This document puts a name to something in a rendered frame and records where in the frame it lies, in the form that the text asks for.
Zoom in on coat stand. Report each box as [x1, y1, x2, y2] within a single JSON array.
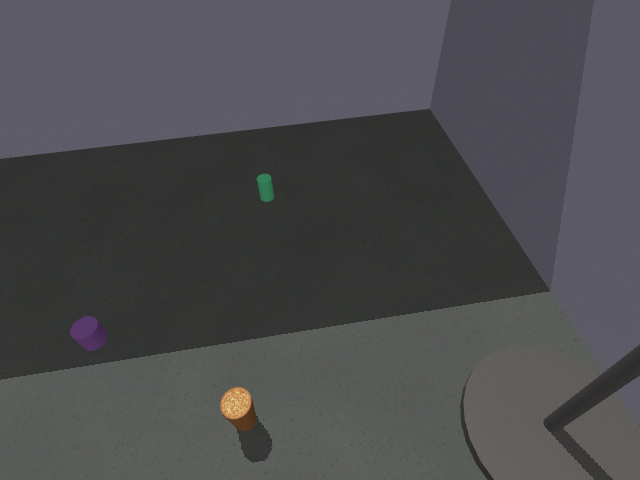
[[460, 345, 640, 480]]

